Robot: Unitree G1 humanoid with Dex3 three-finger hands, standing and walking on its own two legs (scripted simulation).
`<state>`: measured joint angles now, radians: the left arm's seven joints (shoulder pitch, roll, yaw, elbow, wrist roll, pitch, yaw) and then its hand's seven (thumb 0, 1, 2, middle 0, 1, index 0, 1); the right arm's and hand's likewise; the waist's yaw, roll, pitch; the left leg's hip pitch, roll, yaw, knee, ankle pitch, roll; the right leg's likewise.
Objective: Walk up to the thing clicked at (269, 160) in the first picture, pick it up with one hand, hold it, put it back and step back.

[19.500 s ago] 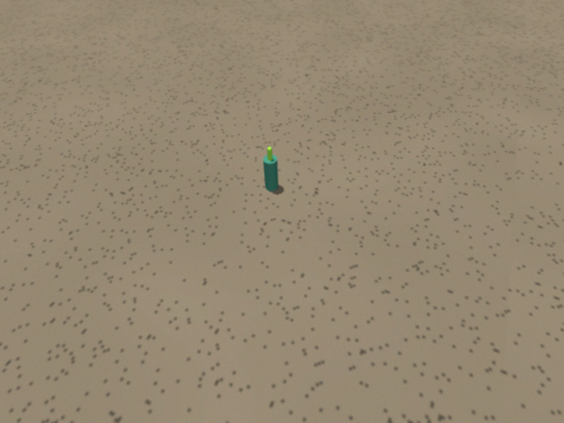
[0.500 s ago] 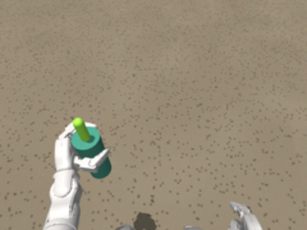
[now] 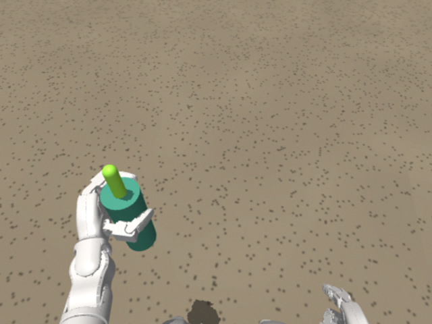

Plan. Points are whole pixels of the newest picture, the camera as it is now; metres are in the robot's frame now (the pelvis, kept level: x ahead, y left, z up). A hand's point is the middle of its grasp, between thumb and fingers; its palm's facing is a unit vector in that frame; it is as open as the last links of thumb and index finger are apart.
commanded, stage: hold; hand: left
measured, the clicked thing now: (128, 209) +0.32 +0.17 +0.03
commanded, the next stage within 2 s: crouch in 0.02 s
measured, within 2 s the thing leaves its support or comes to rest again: neither
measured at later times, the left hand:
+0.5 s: hand (133, 220) +0.33 +0.18 -0.03, palm faces +0.20 -0.98 +0.00, open 9.3 cm
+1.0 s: hand (146, 250) +0.35 +0.21 -0.28, palm faces +0.23 -0.97 -0.03, open 9.3 cm
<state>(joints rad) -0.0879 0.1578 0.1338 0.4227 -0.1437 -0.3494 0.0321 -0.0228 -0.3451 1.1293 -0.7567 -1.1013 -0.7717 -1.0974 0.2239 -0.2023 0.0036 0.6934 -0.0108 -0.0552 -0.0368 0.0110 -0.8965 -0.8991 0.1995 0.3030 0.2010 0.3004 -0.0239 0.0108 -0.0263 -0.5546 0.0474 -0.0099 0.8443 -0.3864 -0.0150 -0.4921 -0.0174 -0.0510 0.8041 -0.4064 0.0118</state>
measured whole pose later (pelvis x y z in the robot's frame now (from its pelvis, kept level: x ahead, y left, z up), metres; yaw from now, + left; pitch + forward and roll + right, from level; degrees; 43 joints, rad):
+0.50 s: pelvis -0.02 +0.00 -0.03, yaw +0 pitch +12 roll -2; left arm -0.22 0.17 0.21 0.69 -0.13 -0.53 0.01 -0.02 -0.34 1.13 -0.76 -1.09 -0.78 -1.09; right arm 0.19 -0.21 -0.02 0.70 -0.04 -0.06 0.00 0.01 -0.90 -0.90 0.20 0.30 0.20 0.30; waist -0.04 -0.01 -0.05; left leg -0.79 0.05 -0.02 1.01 -0.42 -0.01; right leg -0.74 -0.02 -0.05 0.98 -0.45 0.01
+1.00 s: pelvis -0.06 +0.00 -0.23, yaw -4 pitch +32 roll -4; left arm -0.45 0.30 0.39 0.95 -0.13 -0.77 -0.04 -0.02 -0.33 1.13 -0.75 -1.11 -0.76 -1.10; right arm 0.10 -0.22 0.00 0.73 -0.09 -0.05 0.07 0.01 -0.91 -0.91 0.20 0.30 0.20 0.30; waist -0.09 0.00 -0.19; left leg -1.78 0.06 -0.08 1.86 -0.65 -0.02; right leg -1.71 -0.01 -0.06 1.82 -0.68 0.00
